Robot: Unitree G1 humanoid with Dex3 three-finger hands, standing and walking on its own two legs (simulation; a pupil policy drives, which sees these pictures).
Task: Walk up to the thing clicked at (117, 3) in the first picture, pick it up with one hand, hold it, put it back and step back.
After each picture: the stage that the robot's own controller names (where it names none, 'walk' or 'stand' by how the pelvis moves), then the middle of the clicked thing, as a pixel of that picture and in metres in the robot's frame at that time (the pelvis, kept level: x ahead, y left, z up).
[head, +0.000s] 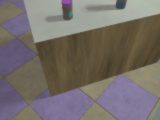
stand; out of the picture +1.05 -0.29 +0.01
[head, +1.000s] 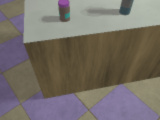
rise first; out of the picture +0.94 -0.27 +0.04
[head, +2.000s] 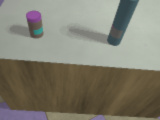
rise first; (121, 21) +0.64 -0.15 +0.05
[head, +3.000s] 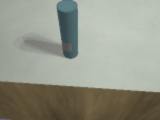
stand; (69, 33) +0.52 +0.07 +0.04
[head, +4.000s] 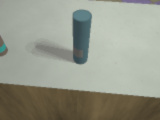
stand; (81, 40) +0.53 +0.02 +0.02
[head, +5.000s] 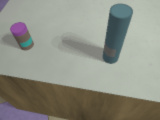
walk; (114, 38) +0.48 -0.11 +0.03
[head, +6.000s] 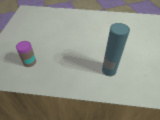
walk; (113, 52) +0.48 -0.13 +0.01
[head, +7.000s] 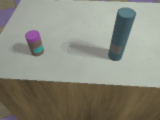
stand; (119, 37) +0.55 -0.17 +0.02
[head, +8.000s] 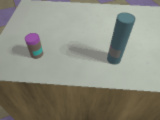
stand; (119, 41) +0.54 -0.17 +0.01
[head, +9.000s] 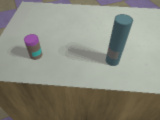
stand; (117, 42) +0.54 -0.16 +0.01
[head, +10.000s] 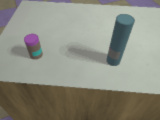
stand; (118, 42) +0.54 -0.16 +0.01
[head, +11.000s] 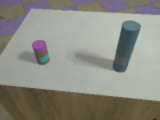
rise first; (124, 49) +0.53 -0.17 +0.01
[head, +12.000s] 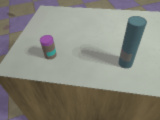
go down; (130, 45) +0.54 -0.18 +0.01
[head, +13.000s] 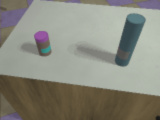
go down; (127, 42) +0.54 -0.19 +0.02
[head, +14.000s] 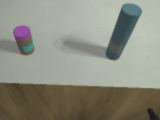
go down; (120, 35) +0.52 -0.19 +0.04
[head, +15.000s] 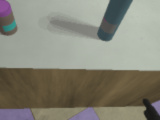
close in; (114, 13) +0.55 -0.18 +0.08
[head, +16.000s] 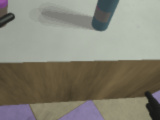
close; (108, 0) +0.56 -0.17 +0.09
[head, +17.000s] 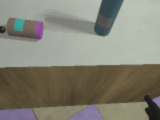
lift; (110, 6) +0.55 -0.17 +0.09
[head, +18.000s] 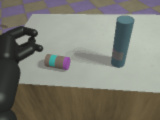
lift; (121, 43) +0.56 -0.17 +0.04
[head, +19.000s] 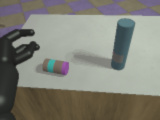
close; (121, 46) +0.55 -0.18 +0.03
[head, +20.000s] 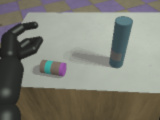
stand; (119, 44) +0.55 -0.17 +0.02
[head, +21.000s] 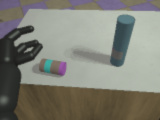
stand; (120, 43) +0.55 -0.17 +0.02
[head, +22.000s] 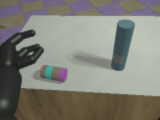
stand; (121, 47) +0.55 -0.18 +0.02
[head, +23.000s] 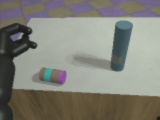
crouch; (120, 48) +0.55 -0.18 +0.02
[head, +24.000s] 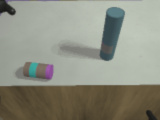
crouch; (110, 37) +0.55 -0.17 +0.02
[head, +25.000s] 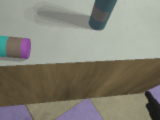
lower; out of the picture +0.56 -0.17 +0.09
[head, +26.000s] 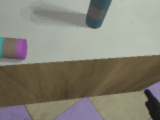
lower; out of the picture +0.56 -0.16 +0.10
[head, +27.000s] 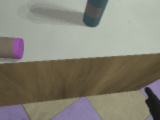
lower; out of the picture +0.57 -0.16 +0.10
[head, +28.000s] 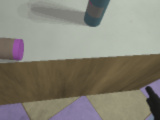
lower; out of the picture +0.56 -0.16 +0.10
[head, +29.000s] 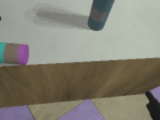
loosen; out of the picture +0.56 -0.16 +0.09
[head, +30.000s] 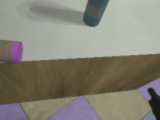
rise; out of the picture +0.57 -0.16 +0.10
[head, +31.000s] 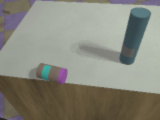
sink last; (132, 39) +0.53 -0.18 +0.05
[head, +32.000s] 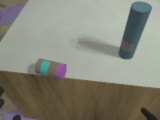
stand; (132, 34) +0.55 -0.18 +0.05
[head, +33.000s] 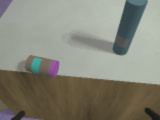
stand; (127, 28) +0.55 -0.17 +0.07
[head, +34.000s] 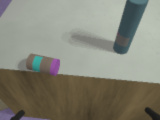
stand; (127, 27) +0.55 -0.18 +0.08
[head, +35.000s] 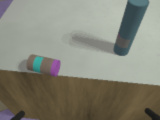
stand; (128, 29) +0.54 -0.18 +0.08
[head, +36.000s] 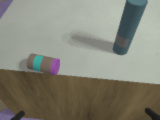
stand; (127, 28) +0.55 -0.18 +0.07
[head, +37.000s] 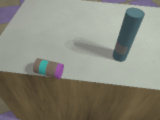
stand; (126, 37) +0.56 -0.19 +0.04
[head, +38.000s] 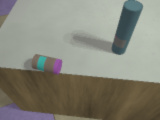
walk; (124, 30) +0.56 -0.19 +0.02
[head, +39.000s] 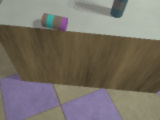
walk; out of the picture +0.78 -0.22 +0.03
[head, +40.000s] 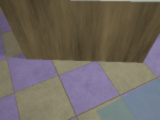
stand; out of the picture +1.13 -0.07 +0.04
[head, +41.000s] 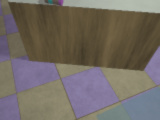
stand; out of the picture +1.14 -0.14 +0.02
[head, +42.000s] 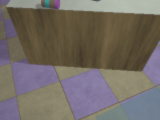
stand; out of the picture +1.15 -0.14 +0.01
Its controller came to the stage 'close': yes
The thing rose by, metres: 0.00
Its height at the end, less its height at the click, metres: +0.00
